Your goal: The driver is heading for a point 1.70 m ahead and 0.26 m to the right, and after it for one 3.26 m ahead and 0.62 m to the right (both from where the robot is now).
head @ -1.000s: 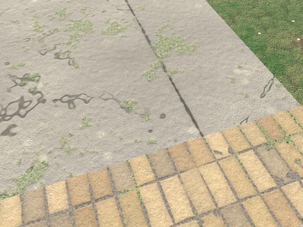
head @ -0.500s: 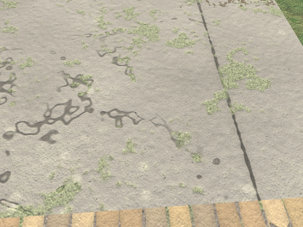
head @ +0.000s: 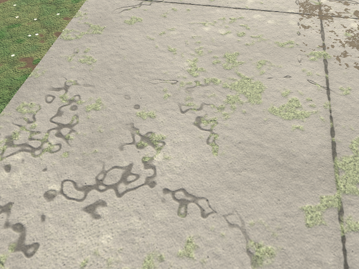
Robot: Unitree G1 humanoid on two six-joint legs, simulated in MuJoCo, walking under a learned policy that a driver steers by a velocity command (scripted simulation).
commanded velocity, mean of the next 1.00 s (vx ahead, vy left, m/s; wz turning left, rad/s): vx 0.32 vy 0.00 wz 0.05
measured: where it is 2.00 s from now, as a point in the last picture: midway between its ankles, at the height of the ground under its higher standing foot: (214, 175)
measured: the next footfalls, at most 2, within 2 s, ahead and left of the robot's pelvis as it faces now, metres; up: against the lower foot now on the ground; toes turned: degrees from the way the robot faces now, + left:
left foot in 0.38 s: +0.34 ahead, +0.18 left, +0.00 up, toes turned +15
right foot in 0.92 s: +0.40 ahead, -0.06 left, +0.00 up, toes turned -3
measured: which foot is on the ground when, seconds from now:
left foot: up 0.00-0.36, down 0.38-0.92, up 0.94-1.00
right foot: down 0.00-0.36, up 0.38-0.90, down 0.92-1.00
